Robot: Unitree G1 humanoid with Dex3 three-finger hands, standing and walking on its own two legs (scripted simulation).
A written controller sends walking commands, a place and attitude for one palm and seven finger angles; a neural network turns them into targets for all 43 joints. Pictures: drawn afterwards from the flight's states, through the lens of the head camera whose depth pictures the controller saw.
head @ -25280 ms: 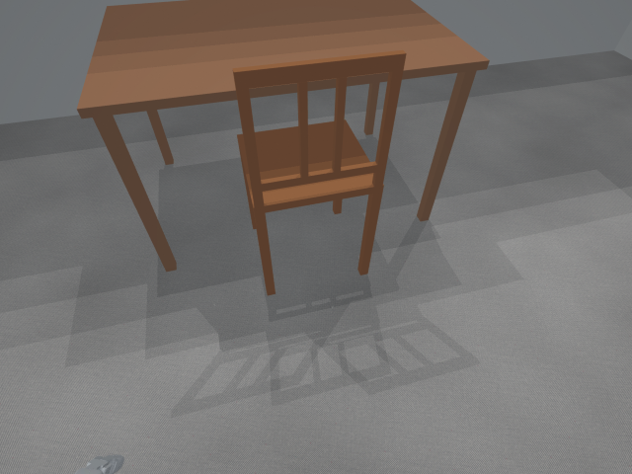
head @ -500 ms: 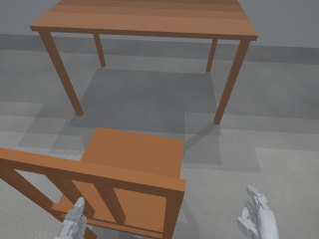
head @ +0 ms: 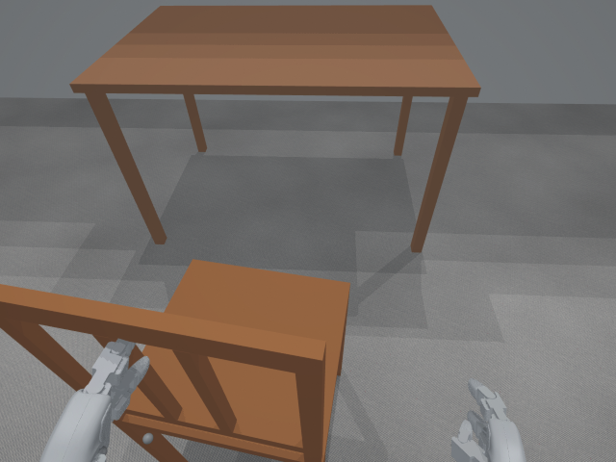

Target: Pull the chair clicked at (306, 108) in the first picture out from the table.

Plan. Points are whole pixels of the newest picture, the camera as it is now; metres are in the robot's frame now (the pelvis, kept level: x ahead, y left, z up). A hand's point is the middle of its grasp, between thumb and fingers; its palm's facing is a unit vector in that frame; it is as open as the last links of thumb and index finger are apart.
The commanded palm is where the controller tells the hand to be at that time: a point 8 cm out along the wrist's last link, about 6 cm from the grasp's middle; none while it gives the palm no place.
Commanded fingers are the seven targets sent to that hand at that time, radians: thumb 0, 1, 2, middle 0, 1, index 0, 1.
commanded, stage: draw the hand back to the body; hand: left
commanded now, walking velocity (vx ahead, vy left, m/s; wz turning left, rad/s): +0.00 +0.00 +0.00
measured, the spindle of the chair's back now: (146, 379) +0.23 +0.26 -0.03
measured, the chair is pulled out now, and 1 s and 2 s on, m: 0.66 0.63 0.63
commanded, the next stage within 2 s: step back with the hand held close in 0.94 s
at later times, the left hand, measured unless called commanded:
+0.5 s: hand (91, 396) +0.16 +0.25 +0.08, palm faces +0.24 -0.83 -0.51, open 9.1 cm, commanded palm +0.17 +0.30 +0.22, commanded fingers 0.00 0.83 0.87 -0.19 -0.28 -0.19 -0.28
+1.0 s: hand (111, 357) +0.20 +0.24 +0.10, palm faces +0.23 -0.81 -0.54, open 6.6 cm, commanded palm +0.19 +0.29 +0.22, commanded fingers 0.00 0.90 0.90 -0.20 -0.30 -0.20 -0.30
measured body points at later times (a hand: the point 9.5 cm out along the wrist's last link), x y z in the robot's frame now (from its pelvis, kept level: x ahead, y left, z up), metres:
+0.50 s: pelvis +0.04 +0.00 +0.04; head +0.05 -0.02 +0.49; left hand +0.15 +0.29 +0.12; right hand +0.25 -0.20 -0.05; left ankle +0.01 +0.13 -0.69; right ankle +0.02 -0.13 -0.69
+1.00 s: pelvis +0.07 -0.02 +0.04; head +0.09 -0.05 +0.49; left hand +0.19 +0.28 +0.13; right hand +0.27 -0.22 -0.06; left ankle +0.01 +0.13 -0.69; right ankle +0.02 -0.13 -0.69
